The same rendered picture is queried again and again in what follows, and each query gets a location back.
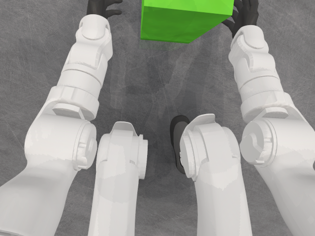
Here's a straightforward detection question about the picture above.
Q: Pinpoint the left robot shin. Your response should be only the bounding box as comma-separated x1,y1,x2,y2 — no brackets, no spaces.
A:
96,121,137,170

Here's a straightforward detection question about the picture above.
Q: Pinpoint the carton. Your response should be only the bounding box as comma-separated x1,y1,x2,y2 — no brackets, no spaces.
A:
141,0,234,44

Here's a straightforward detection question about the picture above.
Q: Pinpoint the right robot hand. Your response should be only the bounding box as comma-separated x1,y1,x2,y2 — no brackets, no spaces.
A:
222,0,259,38

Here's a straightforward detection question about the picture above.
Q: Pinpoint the right robot upper arm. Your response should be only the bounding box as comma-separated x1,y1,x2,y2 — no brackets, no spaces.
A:
240,118,315,236

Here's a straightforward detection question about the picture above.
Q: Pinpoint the right robot forearm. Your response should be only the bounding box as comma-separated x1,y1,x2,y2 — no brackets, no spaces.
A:
228,25,308,124

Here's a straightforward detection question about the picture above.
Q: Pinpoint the right robot shin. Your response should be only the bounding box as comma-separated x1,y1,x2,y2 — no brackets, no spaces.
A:
180,114,241,166

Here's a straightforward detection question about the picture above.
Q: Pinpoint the left robot forearm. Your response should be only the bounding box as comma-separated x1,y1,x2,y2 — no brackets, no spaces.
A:
25,14,113,158

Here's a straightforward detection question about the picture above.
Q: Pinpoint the robot shin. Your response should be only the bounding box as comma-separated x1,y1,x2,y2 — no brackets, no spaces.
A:
96,121,137,170
180,114,241,166

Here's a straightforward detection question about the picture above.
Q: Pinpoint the left robot hand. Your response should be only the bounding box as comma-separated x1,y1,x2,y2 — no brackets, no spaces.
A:
87,0,123,19

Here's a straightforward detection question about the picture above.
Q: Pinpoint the left robot upper arm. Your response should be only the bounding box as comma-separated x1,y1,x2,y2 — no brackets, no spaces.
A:
0,114,97,236

